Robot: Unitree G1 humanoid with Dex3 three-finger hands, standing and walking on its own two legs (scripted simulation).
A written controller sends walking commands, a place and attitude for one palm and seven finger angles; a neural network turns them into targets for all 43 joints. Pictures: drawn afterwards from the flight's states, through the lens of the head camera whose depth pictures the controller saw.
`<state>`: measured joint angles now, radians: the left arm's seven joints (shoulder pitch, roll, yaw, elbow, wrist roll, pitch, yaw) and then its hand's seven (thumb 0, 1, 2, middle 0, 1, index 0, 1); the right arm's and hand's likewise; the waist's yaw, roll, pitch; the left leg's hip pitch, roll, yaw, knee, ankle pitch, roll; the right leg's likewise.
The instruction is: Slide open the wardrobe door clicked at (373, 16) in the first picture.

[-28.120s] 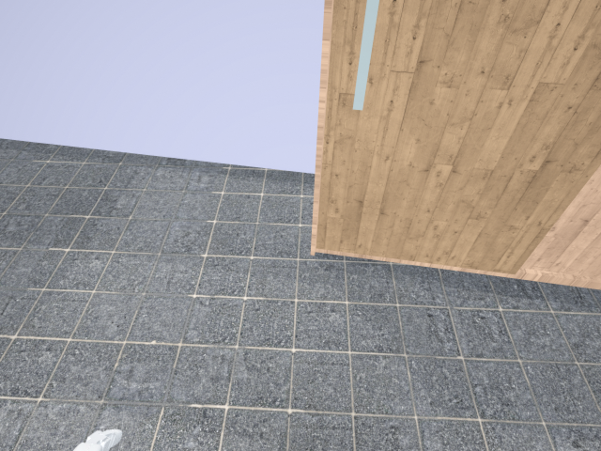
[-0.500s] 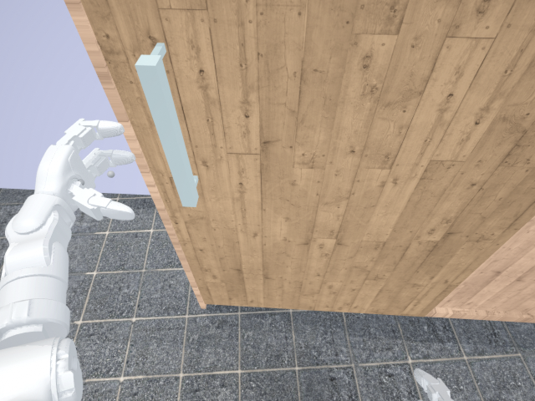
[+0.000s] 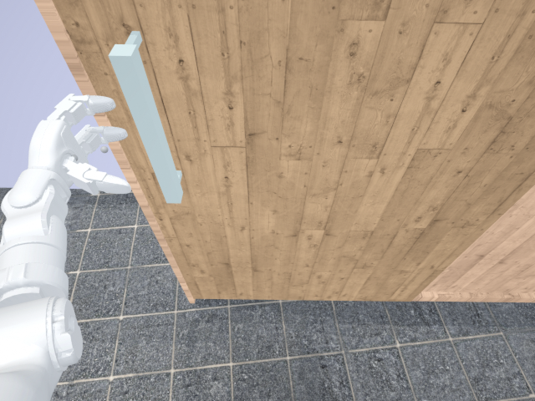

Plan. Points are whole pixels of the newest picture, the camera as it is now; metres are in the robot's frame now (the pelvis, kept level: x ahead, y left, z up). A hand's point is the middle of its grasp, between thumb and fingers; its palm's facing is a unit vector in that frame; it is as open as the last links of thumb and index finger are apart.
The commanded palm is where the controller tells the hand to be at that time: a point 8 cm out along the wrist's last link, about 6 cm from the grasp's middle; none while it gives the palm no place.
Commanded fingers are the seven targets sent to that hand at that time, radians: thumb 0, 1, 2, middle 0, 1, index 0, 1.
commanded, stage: move the hooked fingers beside the handle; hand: left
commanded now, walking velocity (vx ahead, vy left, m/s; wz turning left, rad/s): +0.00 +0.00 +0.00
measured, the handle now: (158, 131) +0.50 +0.17 +0.13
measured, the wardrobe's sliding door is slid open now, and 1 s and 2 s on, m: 0.00 0.00 0.00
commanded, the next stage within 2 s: feel for the door with the fingertips in 1.24 s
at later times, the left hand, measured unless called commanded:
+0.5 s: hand (95, 154) +0.43 +0.24 +0.14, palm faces -0.03 -1.00 +0.02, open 14.0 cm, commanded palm +0.41 +0.29 +0.13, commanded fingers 0.00 -0.50 0.30 -0.30 -1.20 -0.30 -1.20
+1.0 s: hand (107, 159) +0.43 +0.23 +0.13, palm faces -0.01 -1.00 +0.01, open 14.0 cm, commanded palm +0.41 +0.28 +0.14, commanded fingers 0.00 -0.50 0.30 -0.30 -1.20 -0.30 -1.20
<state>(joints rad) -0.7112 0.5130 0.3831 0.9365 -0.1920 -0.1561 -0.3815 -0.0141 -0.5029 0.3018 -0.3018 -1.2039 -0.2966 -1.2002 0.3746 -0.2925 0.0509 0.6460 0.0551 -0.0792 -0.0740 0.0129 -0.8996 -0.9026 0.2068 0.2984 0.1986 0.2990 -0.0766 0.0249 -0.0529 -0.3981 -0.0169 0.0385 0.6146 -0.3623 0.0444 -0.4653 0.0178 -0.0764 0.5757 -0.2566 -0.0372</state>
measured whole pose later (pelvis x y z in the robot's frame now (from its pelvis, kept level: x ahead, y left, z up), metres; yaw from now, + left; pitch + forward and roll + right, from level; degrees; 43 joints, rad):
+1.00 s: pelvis +0.00 +0.01 +0.00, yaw +0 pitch +9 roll -1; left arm -0.68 0.49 0.38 0.93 -0.21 -0.18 -0.38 -0.01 -0.50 0.30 -0.30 -1.20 -0.30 -1.20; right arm 0.39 -0.29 0.05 0.62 0.05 -0.04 -0.06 0.01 -0.90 -0.90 0.21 0.30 0.20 0.30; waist -0.07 0.03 -0.07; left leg -0.44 -0.02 0.05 0.64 -0.37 0.05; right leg -0.50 0.02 -0.07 0.60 -0.26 -0.03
